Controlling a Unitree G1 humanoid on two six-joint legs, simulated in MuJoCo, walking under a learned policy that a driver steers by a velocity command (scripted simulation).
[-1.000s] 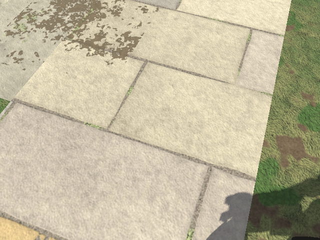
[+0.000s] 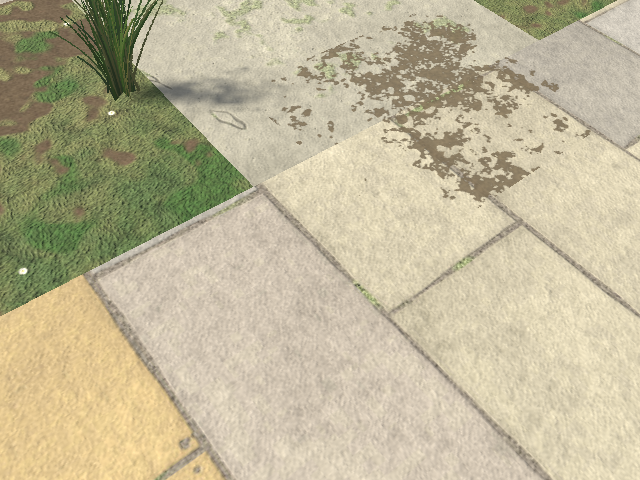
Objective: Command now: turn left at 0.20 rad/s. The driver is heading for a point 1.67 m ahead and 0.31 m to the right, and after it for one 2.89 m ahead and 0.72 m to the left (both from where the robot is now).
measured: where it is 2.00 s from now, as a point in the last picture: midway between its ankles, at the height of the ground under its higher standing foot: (301, 292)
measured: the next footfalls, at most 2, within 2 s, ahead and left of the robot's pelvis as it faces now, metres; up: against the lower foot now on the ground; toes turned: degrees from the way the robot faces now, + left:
right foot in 0.24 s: +0.02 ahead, -0.13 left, +0.00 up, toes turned +0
left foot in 0.62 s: +0.24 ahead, +0.16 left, +0.00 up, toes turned +2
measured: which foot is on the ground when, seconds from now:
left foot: down 0.00-0.26, up 0.28-0.60, down 0.62-1.00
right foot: up 0.00-0.22, down 0.24-0.62, up 0.64-1.00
